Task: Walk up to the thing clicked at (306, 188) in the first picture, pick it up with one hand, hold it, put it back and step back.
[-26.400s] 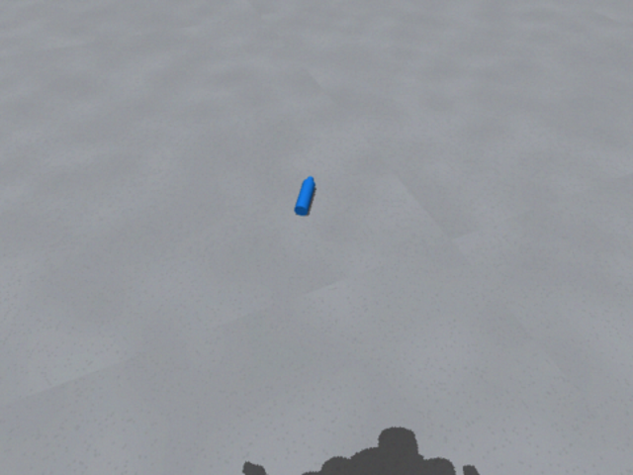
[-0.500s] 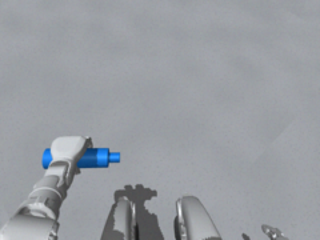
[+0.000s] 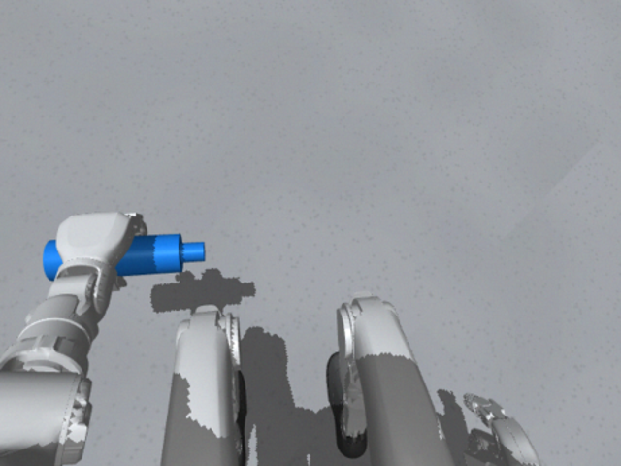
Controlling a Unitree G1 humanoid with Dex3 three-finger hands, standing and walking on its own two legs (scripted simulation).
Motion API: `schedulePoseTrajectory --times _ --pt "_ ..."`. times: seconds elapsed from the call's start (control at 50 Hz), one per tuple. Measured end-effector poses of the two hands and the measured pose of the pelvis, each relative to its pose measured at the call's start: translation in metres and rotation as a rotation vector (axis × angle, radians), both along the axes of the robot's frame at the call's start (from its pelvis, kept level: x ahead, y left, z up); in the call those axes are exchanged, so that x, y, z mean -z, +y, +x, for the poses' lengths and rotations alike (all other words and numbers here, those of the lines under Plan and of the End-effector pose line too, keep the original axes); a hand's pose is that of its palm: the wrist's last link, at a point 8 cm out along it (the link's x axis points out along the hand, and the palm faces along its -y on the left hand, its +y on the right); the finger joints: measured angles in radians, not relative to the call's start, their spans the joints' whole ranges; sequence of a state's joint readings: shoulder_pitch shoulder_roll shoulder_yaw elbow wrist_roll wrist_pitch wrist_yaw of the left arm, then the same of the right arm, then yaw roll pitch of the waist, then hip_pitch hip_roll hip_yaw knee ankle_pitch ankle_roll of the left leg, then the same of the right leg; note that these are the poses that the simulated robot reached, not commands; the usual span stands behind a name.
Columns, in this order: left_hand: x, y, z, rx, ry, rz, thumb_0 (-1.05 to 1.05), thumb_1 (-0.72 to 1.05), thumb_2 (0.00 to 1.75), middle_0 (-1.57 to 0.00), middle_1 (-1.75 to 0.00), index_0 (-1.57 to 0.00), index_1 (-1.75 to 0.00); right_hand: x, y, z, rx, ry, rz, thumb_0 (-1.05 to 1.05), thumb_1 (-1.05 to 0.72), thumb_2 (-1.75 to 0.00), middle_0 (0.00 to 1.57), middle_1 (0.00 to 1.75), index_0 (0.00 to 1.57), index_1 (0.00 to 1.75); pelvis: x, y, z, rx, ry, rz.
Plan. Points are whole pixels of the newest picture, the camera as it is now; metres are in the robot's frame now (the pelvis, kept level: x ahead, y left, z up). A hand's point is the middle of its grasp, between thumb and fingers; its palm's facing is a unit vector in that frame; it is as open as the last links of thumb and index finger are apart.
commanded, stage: crouch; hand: left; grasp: from above
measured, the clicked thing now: (131, 255) +0.39 +0.24 -0.20
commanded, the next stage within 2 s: lower in 0.74 s
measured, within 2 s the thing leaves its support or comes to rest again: neither
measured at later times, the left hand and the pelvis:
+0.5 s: hand (126, 267) +0.39 +0.26 -0.26, palm faces -0.47 -0.03 -0.88, open 8.8 cm; pelvis -0.01 +0.00 -0.08, yaw -2 degrees
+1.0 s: hand (134, 271) +0.39 +0.27 -0.31, palm faces -0.50 -0.05 -0.87, open 8.8 cm; pelvis -0.01 -0.01 -0.12, yaw -3 degrees
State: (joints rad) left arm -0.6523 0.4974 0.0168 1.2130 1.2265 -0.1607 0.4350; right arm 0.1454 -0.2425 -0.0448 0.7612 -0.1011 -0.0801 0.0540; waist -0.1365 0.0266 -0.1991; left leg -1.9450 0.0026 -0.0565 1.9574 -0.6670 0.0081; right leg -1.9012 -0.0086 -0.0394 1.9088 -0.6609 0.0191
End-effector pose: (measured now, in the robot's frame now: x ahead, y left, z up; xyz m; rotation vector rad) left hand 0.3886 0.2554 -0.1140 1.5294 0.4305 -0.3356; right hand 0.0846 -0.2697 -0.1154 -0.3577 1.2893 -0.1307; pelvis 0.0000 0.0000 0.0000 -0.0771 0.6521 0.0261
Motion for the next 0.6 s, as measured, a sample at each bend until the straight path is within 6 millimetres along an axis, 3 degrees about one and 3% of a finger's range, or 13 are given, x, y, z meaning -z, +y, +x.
schedulePoseTrajectory --times 0.24,0.6 --pt "0.051 0.007 0.005 -0.021 0.008 -0.007 -0.01 0.12 0.47 -0.84 -0.37 -0.85 -0.38 0.035 -0.009 0.007 -0.037 0.013 -0.006 0.00 -0.91 -0.90 0.21 0.30 0.20 0.30 0.039 -0.002 -0.001 0.013 0.004 -0.012" --pt "0.103 0.009 0.007 -0.008 0.002 -0.006 -0.01 0.13 0.47 -0.83 -0.39 -0.83 -0.40 0.082 -0.011 -0.029 -0.014 0.079 0.001 0.00 -0.91 -0.90 0.21 0.30 0.20 0.30 0.090 -0.002 -0.012 0.027 -0.024 -0.016"
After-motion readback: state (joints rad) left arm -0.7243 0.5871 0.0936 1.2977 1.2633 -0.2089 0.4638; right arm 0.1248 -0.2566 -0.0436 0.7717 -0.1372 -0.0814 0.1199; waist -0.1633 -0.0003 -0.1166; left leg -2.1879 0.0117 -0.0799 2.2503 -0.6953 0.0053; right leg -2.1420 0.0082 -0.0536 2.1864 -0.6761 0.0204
